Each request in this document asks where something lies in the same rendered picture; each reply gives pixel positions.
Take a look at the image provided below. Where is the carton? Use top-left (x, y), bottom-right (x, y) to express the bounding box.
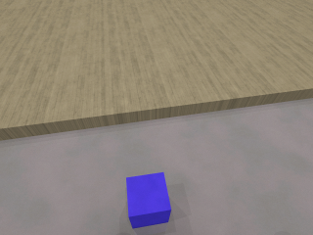
top-left (126, 172), bottom-right (171, 229)

